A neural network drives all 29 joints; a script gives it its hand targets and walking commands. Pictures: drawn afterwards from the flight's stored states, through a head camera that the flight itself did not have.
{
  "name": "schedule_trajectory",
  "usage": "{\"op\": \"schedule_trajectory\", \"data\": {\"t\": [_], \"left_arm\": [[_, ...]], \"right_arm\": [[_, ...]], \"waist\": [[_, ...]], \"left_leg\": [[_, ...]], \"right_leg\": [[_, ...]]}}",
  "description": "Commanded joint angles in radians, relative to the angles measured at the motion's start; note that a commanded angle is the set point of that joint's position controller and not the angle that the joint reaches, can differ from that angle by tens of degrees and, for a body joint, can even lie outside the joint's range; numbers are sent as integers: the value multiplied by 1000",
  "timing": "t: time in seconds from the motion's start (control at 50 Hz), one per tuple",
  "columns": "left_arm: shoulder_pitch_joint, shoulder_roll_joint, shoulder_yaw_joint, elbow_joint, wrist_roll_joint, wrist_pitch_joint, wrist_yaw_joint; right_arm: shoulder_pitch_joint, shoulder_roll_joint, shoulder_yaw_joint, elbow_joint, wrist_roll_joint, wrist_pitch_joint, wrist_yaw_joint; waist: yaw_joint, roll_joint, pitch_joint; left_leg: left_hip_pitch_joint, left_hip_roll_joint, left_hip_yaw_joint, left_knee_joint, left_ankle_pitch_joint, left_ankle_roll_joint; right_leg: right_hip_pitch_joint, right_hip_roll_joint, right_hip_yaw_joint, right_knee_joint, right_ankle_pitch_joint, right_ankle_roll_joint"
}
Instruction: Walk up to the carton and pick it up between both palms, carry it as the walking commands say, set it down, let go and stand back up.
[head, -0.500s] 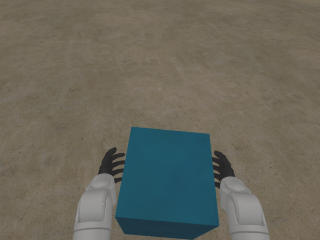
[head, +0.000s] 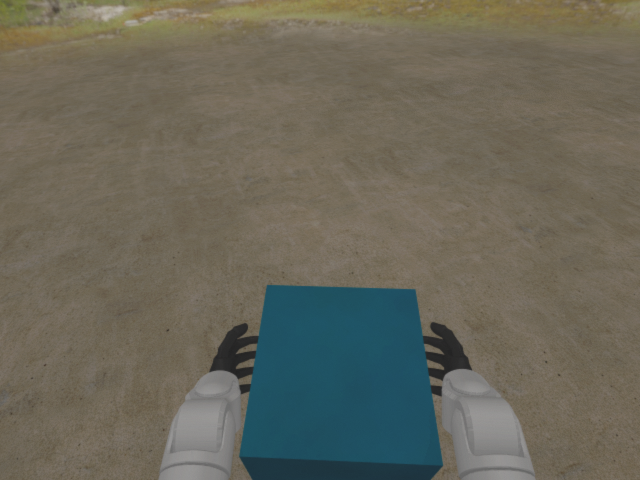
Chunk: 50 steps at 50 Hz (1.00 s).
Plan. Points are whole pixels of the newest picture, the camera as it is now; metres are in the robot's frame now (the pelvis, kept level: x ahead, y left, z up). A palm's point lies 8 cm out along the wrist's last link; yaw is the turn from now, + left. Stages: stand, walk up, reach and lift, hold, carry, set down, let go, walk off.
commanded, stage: hold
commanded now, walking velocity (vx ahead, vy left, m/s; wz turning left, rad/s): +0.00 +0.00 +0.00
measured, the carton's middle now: (337, 400) +0.28 -0.02 -0.03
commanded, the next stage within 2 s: set down in 0.44 s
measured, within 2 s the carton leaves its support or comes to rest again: neither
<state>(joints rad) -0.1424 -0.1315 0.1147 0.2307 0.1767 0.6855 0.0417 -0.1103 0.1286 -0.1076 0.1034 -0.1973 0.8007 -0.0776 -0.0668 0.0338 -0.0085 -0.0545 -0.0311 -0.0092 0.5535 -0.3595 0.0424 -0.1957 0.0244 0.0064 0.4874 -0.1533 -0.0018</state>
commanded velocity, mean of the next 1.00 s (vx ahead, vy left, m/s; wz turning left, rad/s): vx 0.00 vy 0.00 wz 0.00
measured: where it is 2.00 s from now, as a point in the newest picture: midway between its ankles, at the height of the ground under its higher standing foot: outside the picture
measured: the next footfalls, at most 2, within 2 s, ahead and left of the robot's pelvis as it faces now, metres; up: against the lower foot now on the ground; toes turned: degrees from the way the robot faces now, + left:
none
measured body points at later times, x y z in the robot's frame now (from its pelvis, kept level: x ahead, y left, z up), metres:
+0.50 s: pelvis -0.02 -0.02 +0.00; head -0.06 -0.02 +0.44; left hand +0.29 +0.13 +0.02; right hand +0.28 -0.17 +0.03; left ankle -0.03 +0.09 -0.73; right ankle +0.08 -0.12 -0.73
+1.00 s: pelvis -0.01 -0.02 -0.02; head +0.03 -0.02 +0.43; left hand +0.31 +0.12 -0.05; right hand +0.29 -0.17 -0.05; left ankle -0.03 +0.09 -0.73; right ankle +0.08 -0.12 -0.73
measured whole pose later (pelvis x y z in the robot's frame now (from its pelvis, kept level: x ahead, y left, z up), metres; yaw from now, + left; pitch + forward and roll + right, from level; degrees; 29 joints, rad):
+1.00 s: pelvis -0.01 -0.02 -0.02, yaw +3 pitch +2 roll +0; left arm -0.35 -0.11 0.25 0.59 0.19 0.37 0.04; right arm -0.28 0.15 -0.25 0.43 -0.19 0.47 -0.10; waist -0.08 0.02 0.06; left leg -0.36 -0.07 -0.08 0.73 -0.40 0.02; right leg -0.49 0.05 0.04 0.67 -0.21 -0.02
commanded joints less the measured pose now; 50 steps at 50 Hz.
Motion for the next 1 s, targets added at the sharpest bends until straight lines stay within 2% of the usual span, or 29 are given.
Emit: {"op": "schedule_trajectory", "data": {"t": [0.0, 0.02, 0.08, 0.1, 0.14, 0.16, 0.18, 0.2, 0.24, 0.28, 0.34, 0.42, 0.44, 0.48, 0.52, 0.54, 0.6, 0.64, 0.66, 0.68, 0.7, 0.74, 0.82, 0.86, 0.88, 0.9, 0.92, 0.94, 0.98], "left_arm": [[-792, -927, -488, -84, -183, -68, -228], [-815, -941, -480, -48, -171, -74, -231], [-882, -943, -454, -43, -166, -94, -256], [-925, -971, -424, 25, -154, -86, -258], [-889, -944, -405, 44, -146, -89, -272], [-1022, -1006, -518, -74, -219, -102, -277], [-984, -1007, -489, -37, -208, -99, -287], [-1041, -1040, -531, -69, -224, -98, -291], [-989, -1030, -505, -77, -219, -109, -288], [-885, -1030, -527, -77, -210, -91, -287], [-914, -1056, -513, 26, -218, -72, -303], [-920, -1014, -445, 36, -199, -93, -320], [-966, -1035, -482, 26, -200, -105, -308], [-982, -1091, -553, -13, -246, -123, -302], [-914, -1050, -454, 90, -202, -136, -295], [-916, -1024, -392, 151, -171, -137, -284], [-971, -1060, -422, 109, -186, -205, -304], [-946, -1045, -388, 172, -179, -229, -299], [-1031, -1047, -434, 125, -218, -254, -301], [-1008, -1057, -390, 190, -185, -248, -291], [-1000, -1034, -436, 161, -221, -287, -291], [-981, -1065, -460, 99, -222, -311, -276], [-879, -1022, -405, 252, -150, -334, -263], [-931, -1071, -442, 220, -166, -366, -248], [-891, -1039, -444, 238, -154, -367, -246], [-858, -1049, -446, 232, -156, -383, -241], [-854, -1042, -419, 234, -143, -399, -239], [-876, -1012, -416, 213, -149, -401, -232], [-850, -999, -433, 240, -125, -429, -213]], "right_arm": [[-750, 964, 543, -84, 264, -73, 258], [-791, 1000, 541, -48, 272, -82, 265], [-859, 1062, 513, -20, 279, -86, 262], [-960, 1090, 504, -10, 273, -86, 262], [-890, 1136, 516, 65, 284, -90, 252], [-849, 1121, 478, 51, 253, -87, 261], [-926, 1159, 530, 9, 287, -101, 258], [-907, 1176, 512, 51, 289, -100, 261], [-903, 1218, 571, -1, 298, -103, 266], [-813, 1207, 579, 5, 314, -117, 265], [-863, 1141, 492, 31, 260, -125, 261], [-866, 1185, 490, 89, 264, -110, 255], [-899, 1140, 485, 138, 276, -126, 288], [-798, 1107, 462, 143, 261, -142, 282], [-827, 1125, 463, 192, 248, -147, 284], [-839, 1077, 407, 228, 211, -153, 289], [-919, 1108, 449, 152, 233, -198, 282], [-944, 1120, 464, 160, 240, -223, 270], [-962, 1088, 482, 110, 249, -249, 264], [-989, 1077, 466, 136, 242, -259, 261], [-906, 1064, 454, 173, 223, -277, 254], [-863, 1051, 480, 170, 231, -298, 258], [-828, 1065, 447, 247, 195, -336, 240], [-894, 1035, 498, 156, 231, -382, 247], [-818, 1070, 495, 255, 237, -379, 244], [-831, 1033, 478, 198, 220, -393, 247], [-883, 1035, 513, 179, 237, -416, 248], [-819, 1057, 527, 263, 236, -413, 246], [-813, 1029, 517, 291, 217, -457, 240]], "waist": [[-5, -61, -144], [31, -1, -109], [28, -2, -190], [60, -30, -237], [81, -20, -222], [-51, -50, -336], [16, -94, -354], [-8, 24, -388], [27, -112, -502], [23, -45, -516], [-21, -30, -384], [12, -98, -262], [59, 71, -255], [-62, 112, -352], [16, 7, -270], [33, 61, -162], [-8, -30, -349], [25, -95, -341], [-21, -77, -401], [-11, -67, -356], [-56, -143, -340], [-21, -52, -520], [-29, -94, -489], [-14, -18, -576], [-3, -2, -550], [-28, -54, -517], [5, -72, -532], [51, -41, -573], [33, 24, -602]], "left_leg": [[-474, 29, -159, -261, -73, 58], [-465, 11, -137, -250, -117, 57], [-468, 22, -149, -223, -109, 65], [-482, 2, -132, -211, -161, 64], [-400, -16, -110, -167, -8, 50], [-281, 10, -140, -163, 36, 31], [-345, -1, -131, -143, 44, 44], [-342, 6, -127, -165, 45, 31], [-305, -4, -136, -141, 143, 31], [-240, -14, -130, -142, 272, 6], [-281, -16, -135, -157, 80, 15], [-345, -14, -130, -166, 18, 43], [-355, -8, -145, -182, -34, 24], [-324, 8, -179, -199, 84, 20], [-392, -7, -155, -185, -28, 30], [-473, 2, -157, -196, -105, 30], [-401, -1, -182, -169, -70, 58], [-367, -39, -134, -105, 10, 44], [-371, -51, -142, -93, 71, 40], [-389, -34, -158, -101, 26, 45], [-385, -39, -158, -79, 92, 47], [-382, -46, -156, -64, 150, 29], [-460, -41, -155, -23, 84, 36], [-422, -44, -163, -22, 127, 23], [-465, -40, -156, -16, 112, 23], [-464, -33, -168, -7, 141, 20], [-472, -45, -167, 25, 175, 25], [-488, -61, -140, 29, 201, 17], [-521, -51, -145, 60, 216, 5]], "right_leg": [[439, 76, 101, 10, -13, 29], [401, 77, 102, 2, -80, 16], [413, 58, 137, -1, -114, 24], [440, 60, 132, 9, -168, 29], [366, 24, 169, -35, -103, 28], [337, 41, 151, -34, -45, 10], [398, 28, 167, -33, -40, 27], [407, 35, 161, -4, 19, 19], [443, 41, 150, -2, 91, 32], [442, 16, 150, 5, 292, 34], [379, 29, 156, -14, 53, 20], [334, 34, 154, -49, -102, 37], [346, 43, 78, -16, -39, 13], [406, 60, 71, 25, 187, 5], [405, 48, 89, 3, 27, 13], [390, 46, 79, 24, -42, 6], [417, 45, 89, 42, -15, 28], [366, 34, 124, -1, -44, 22], [365, 35, 118, 15, 36, 19], [328, 40, 116, 45, 11, 20], [331, 35, 127, 39, 99, 22], [408, 34, 105, 100, 218, 16], [326, 41, 103, 123, 184, 22], [313, 45, 88, 150, 209, 10], [298, 38, 98, 153, 200, 12], [268, 57, 88, 159, 217, 14], [236, 48, 97, 183, 256, 18], [289, 42, 116, 179, 304, 9], [238, 45, 109, 221, 327, 1]]}}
